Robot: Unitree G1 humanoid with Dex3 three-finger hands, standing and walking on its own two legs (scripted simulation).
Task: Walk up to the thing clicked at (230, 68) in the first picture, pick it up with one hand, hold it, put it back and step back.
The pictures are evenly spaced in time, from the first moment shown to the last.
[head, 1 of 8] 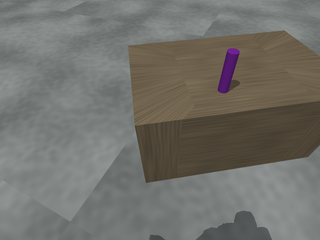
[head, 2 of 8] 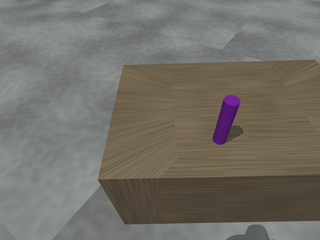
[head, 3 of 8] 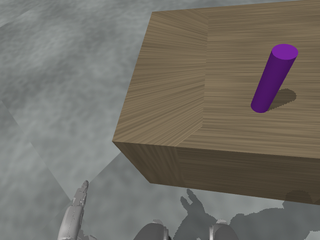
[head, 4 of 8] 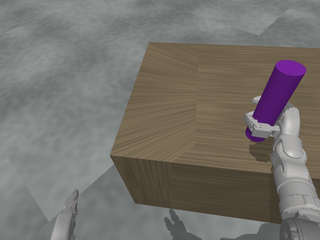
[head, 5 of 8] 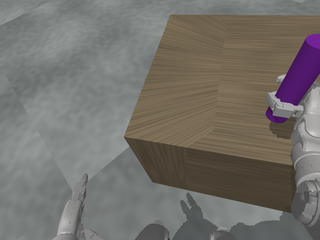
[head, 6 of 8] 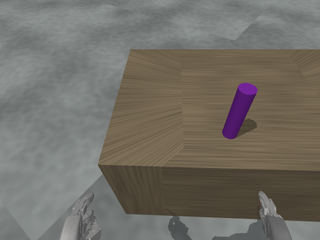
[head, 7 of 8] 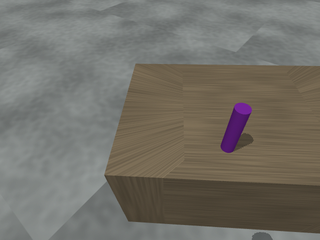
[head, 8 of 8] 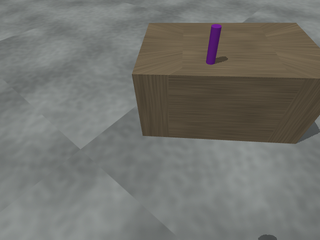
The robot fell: no
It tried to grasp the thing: yes
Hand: right
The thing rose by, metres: 0.20
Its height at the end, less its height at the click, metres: +0.00
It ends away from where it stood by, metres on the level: 0.02
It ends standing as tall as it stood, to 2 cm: yes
